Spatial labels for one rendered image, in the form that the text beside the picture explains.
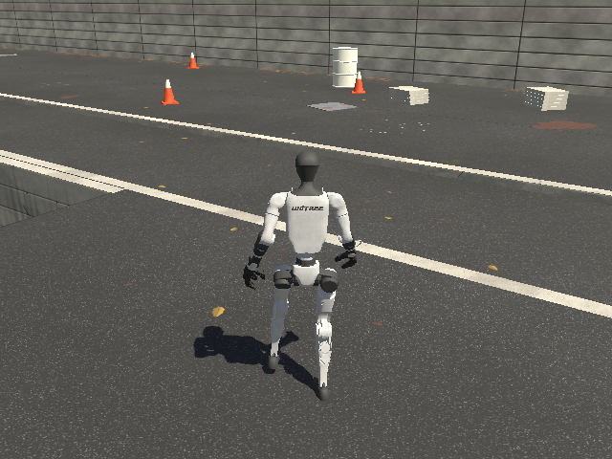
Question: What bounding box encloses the left robot shin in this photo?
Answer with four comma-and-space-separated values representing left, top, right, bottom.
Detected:
271, 299, 285, 357

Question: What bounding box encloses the humanoid robot torso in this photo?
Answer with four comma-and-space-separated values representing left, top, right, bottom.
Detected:
285, 188, 329, 287

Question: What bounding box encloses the left robot forearm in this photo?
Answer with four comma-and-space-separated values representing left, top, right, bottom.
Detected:
247, 230, 269, 271

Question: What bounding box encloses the left robot hand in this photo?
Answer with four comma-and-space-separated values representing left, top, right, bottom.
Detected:
243, 265, 265, 289

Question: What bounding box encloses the right robot forearm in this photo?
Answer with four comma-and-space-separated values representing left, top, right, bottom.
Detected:
342, 229, 357, 257

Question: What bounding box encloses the right robot upper arm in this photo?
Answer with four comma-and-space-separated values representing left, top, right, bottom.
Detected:
326, 192, 353, 244

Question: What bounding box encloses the right robot hand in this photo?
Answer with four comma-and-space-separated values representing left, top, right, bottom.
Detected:
335, 252, 357, 269

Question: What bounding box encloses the left robot upper arm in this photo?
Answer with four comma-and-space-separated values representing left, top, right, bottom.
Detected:
259, 192, 288, 246

